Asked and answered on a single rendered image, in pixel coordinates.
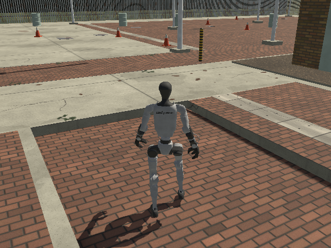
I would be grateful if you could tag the robot left upper arm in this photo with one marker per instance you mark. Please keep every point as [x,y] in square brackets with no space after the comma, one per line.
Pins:
[146,115]

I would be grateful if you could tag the robot right hand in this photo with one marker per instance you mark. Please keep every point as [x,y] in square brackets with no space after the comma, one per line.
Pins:
[195,151]

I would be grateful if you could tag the robot right upper arm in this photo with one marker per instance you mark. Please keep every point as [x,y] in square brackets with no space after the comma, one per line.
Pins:
[184,117]

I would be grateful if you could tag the robot left thigh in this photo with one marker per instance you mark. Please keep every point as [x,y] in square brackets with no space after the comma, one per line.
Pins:
[152,154]

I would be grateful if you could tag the robot left forearm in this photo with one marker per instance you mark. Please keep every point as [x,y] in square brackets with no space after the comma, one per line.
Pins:
[139,134]

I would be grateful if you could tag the right robot shin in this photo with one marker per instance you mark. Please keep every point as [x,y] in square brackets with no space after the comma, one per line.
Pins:
[180,177]

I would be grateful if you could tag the robot left hand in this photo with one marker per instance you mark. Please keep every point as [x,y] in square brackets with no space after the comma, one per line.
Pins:
[137,142]

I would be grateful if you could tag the robot right forearm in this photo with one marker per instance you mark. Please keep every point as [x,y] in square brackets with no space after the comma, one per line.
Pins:
[191,138]

